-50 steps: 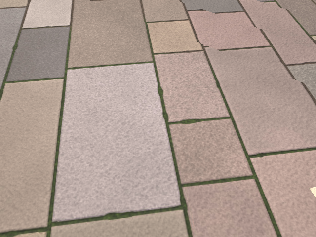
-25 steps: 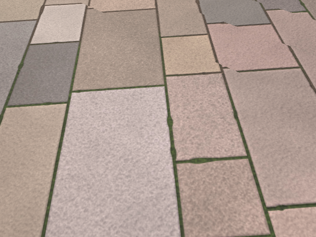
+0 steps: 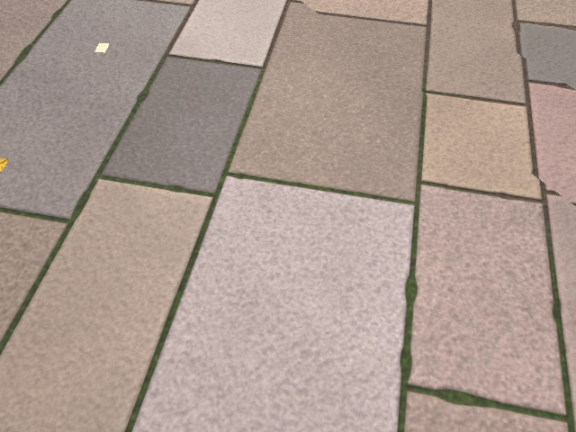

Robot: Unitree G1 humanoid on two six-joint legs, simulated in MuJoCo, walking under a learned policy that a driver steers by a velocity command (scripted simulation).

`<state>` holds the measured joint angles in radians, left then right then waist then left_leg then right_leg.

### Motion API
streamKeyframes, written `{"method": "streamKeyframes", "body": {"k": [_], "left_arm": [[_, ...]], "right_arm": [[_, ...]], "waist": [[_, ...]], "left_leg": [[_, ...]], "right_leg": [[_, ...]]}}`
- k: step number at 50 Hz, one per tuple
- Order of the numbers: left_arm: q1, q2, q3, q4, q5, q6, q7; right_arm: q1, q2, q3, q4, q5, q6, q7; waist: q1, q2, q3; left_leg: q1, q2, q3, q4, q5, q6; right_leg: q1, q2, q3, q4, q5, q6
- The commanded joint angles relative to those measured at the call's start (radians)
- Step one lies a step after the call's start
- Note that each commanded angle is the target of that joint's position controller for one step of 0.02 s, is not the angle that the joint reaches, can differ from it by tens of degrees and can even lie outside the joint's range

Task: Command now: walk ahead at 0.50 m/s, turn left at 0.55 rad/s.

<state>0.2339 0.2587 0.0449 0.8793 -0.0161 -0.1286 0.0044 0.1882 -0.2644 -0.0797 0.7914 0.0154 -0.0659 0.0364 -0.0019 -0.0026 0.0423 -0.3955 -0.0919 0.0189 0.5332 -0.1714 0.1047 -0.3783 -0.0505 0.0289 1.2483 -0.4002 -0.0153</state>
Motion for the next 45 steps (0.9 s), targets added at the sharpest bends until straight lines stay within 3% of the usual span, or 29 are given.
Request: {"method": "streamKeyframes", "body": {"k": [1, 4, 9, 12, 15, 18, 19, 20, 21, 22, 23, 24, 25, 26, 27, 29, 31, 36, 39, 42, 44, 45], "left_arm": [[-0.012, 0.124, 0.039, -0.100, 0.018, -0.012, 0.006], [-0.024, 0.087, 0.035, -0.120, 0.031, 0.017, 0.010], [-0.199, 0.050, 0.017, -0.167, 0.023, 0.015, 0.002], [-0.265, 0.062, 0.013, -0.183, 0.007, 0.009, -0.014], [-0.316, 0.079, 0.013, -0.216, 0.002, 0.001, -0.035], [-0.261, 0.096, 0.016, -0.220, -0.001, -0.001, -0.055], [-0.194, 0.115, 0.026, -0.204, 0.000, 0.002, -0.055], [-0.065, 0.144, 0.044, -0.167, 0.003, 0.005, -0.052], [0.095, 0.191, 0.060, -0.135, 0.010, 0.009, -0.047], [0.188, 0.286, 0.084, -0.133, 0.019, 0.013, -0.044], [0.208, 0.221, 0.069, -0.114, -0.002, 0.020, -0.047], [0.143, 0.172, 0.056, -0.134, -0.005, 0.026, -0.040], [0.078, 0.151, 0.049, -0.159, 0.004, 0.034, -0.036], [0.034, 0.136, 0.042, -0.173, 0.010, 0.038, -0.037], [0.010, 0.120, 0.034, -0.186, 0.015, 0.037, -0.036], [0.001, 0.131, 0.038, -0.197, 0.012, 0.038, -0.032], [0.024, 0.154, 0.046, -0.195, 0.008, 0.036, -0.021], [0.112, 0.171, 0.054, -0.171, -0.010, 0.055, 0.004], [0.161, 0.166, 0.054, -0.155, -0.013, 0.067, 0.009], [0.185, 0.154, 0.051, -0.143, -0.007, 0.076, 0.015], [0.165, 0.159, 0.053, -0.144, -0.003, 0.083, 0.014], [0.147, 0.143, 0.047, -0.152, -0.001, 0.082, 0.012]], "right_arm": [[0.024, -0.085, -0.016, -0.074, -0.005, -0.012, -0.010], [0.054, -0.121, -0.024, -0.072, -0.005, -0.018, -0.027], [0.148, -0.122, -0.019, -0.037, 0.001, -0.013, -0.045], [0.178, -0.135, -0.017, -0.017, -0.003, -0.017, -0.043], [0.210, -0.143, -0.018, 0.010, -0.008, -0.013, -0.045], [0.179, -0.162, -0.023, 0.014, -0.011, -0.003, -0.053], [0.158, -0.173, -0.025, 0.008, -0.013, 0.000, -0.055], [0.135, -0.171, -0.021, 0.001, -0.015, 0.006, -0.056], [0.125, -0.154, -0.010, -0.019, -0.024, 0.005, -0.059], [0.228, -0.070, 0.016, -0.044, -0.032, -0.017, -0.050], [0.225, -0.082, 0.023, -0.037, -0.025, -0.044, -0.037], [0.137, -0.141, 0.011, -0.065, 0.004, -0.064, -0.024], [0.060, -0.143, 0.014, -0.082, 0.008, -0.074, -0.021], [0.029, -0.136, 0.010, -0.089, -0.010, -0.076, -0.025], [0.033, -0.139, 0.002, -0.092, -0.027, -0.069, -0.031], [0.062, -0.114, 0.002, -0.099, -0.035, -0.051, -0.039], [0.033, -0.099, 0.005, -0.116, -0.036, -0.038, -0.049], [-0.156, -0.057, 0.020, -0.167, -0.029, -0.044, -0.045], [-0.227, -0.068, 0.019, -0.188, -0.015, -0.055, -0.031], [-0.247, -0.090, 0.013, -0.197, -0.015, -0.072, -0.014], [-0.188, -0.108, 0.003, -0.186, -0.015, -0.081, -0.015], [-0.098, -0.134, -0.011, -0.164, -0.022, -0.085, -0.021]], "waist": [[0.022, 0.003, -0.110], [0.031, 0.031, -0.086], [-0.048, 0.077, -0.056], [-0.086, 0.094, -0.026], [-0.099, 0.080, 0.002], [-0.055, 0.091, -0.027], [-0.017, 0.101, -0.077], [0.051, 0.080, -0.154], [0.116, 0.022, -0.259], [0.080, -0.217, -0.368], [0.089, -0.265, -0.404], [0.094, -0.178, -0.251], [0.080, -0.064, -0.158], [0.047, 0.011, -0.087], [0.016, 0.017, -0.073], [-0.015, -0.037, -0.078], [-0.013, -0.050, -0.073], [0.055, -0.076, -0.060], [0.081, -0.088, -0.056], [0.084, -0.099, -0.050], [0.045, -0.127, -0.060], [-0.002, -0.124, -0.114]], "left_leg": [[0.266, 0.259, -0.376, -0.289, 0.235, 0.198], [0.170, 0.231, -0.282, -0.320, 0.349, 0.199], [0.182, 0.181, -0.197, -0.317, 0.288, 0.125], [0.254, 0.231, -0.216, -0.323, 0.187, 0.119], [0.423, 0.305, -0.235, -0.277, 0.261, 0.111], [0.498, 0.323, -0.190, -0.192, 0.512, 0.074], [0.489, 0.307, -0.159, -0.121, 0.696, 0.060], [0.456, 0.261, -0.110, 0.031, 0.827, 0.039], [0.298, 0.220, -0.074, 0.272, 0.688, 0.008], [-0.101, 0.049, -0.019, 0.672, 0.156, -0.080], [-0.305, 0.008, -0.128, 0.795, -0.351, -0.085], [-0.405, 0.074, -0.164, 0.835, -0.298, -0.071], [-0.393, 0.117, -0.143, 0.785, -0.220, -0.063], [-0.358, 0.147, -0.126, 0.693, -0.173, -0.068], [-0.295, 0.173, -0.123, 0.622, -0.140, -0.076], [-0.238, 0.180, -0.105, 0.544, -0.122, -0.105], [-0.238, 0.172, -0.086, 0.451, -0.056, -0.136], [-0.167, 0.112, -0.078, 0.108, 0.229, -0.159], [-0.141, 0.087, -0.085, 0.011, 0.253, -0.152], [-0.127, 0.088, -0.090, -0.057, 0.192, -0.122], [-0.038, 0.078, -0.066, -0.104, 0.129, -0.083], [0.105, 0.083, -0.061, -0.134, 0.143, -0.048]], "right_leg": [[-0.254, -0.076, 0.055, -0.064, 0.090, 0.010], [-0.236, -0.073, 0.018, -0.199, 0.177, 0.054], [-0.211, -0.030, -0.007, -0.568, 0.487, 0.054], [-0.221, -0.021, -0.016, -0.665, 0.557, 0.029], [-0.330, -0.018, -0.009, -0.701, 0.455, -0.020], [-0.266, 0.015, -0.034, -0.722, 0.325, -0.073], [-0.148, 0.054, -0.065, -0.722, 0.304, -0.093], [0.035, 0.093, -0.088, -0.751, 0.343, -0.121], [0.302, -0.003, 0.050, -0.739, 0.400, -0.176], [0.665, -0.229, 0.507, -0.788, 0.326, -0.347], [0.766, -0.286, 0.771, -0.931, 0.170, -0.386], [0.663, -0.261, 0.667, -0.950, 0.071, -0.330], [0.511, -0.221, 0.543, -0.967, 0.114, -0.295], [0.371, -0.183, 0.462, -0.989, 0.211, -0.276], [0.289, -0.149, 0.406, -1.011, 0.308, -0.263], [0.207, -0.116, 0.353, -1.033, 0.422, -0.272], [0.163, -0.092, 0.294, -1.042, 0.494, -0.274], [0.130, -0.027, 0.240, -1.012, 0.442, -0.206], [0.189, -0.051, 0.294, -0.973, 0.394, -0.195], [0.293, -0.097, 0.357, -0.909, 0.398, -0.186], [0.323, -0.103, 0.372, -0.850, 0.506, -0.170], [0.312, -0.061, 0.344, -0.761, 0.619, -0.147]]}}
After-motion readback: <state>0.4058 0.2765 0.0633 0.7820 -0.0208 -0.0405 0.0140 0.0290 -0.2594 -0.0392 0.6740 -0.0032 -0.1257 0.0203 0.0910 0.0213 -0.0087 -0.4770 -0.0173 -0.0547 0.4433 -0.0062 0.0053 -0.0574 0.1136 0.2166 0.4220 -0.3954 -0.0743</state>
